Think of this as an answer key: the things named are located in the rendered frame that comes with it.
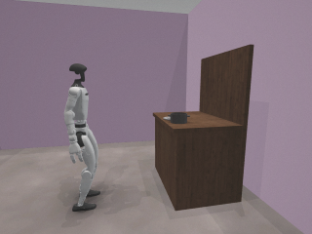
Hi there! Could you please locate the right robot forearm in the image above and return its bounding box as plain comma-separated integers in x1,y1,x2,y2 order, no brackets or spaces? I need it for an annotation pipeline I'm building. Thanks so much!
64,111,78,143

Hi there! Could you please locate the lid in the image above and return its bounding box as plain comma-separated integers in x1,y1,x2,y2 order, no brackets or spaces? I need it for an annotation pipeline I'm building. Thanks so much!
163,116,171,121

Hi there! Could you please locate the robot right upper arm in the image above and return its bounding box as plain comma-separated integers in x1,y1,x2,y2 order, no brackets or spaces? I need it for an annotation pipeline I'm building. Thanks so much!
63,87,81,118

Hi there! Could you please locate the pot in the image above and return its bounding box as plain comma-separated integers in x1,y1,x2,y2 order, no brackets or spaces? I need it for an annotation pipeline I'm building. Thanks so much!
168,112,190,124

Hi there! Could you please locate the robot left thigh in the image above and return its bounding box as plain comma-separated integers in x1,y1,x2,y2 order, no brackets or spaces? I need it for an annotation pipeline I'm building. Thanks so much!
88,129,98,166

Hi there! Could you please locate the humanoid robot head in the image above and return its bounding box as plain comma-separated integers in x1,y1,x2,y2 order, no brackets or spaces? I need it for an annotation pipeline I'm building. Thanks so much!
69,63,87,88

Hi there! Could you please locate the robot right hand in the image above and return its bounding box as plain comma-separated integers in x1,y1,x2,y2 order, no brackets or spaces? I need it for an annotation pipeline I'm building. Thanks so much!
68,142,83,164

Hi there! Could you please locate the table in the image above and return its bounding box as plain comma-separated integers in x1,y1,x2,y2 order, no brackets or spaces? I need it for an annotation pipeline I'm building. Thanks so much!
152,44,254,211

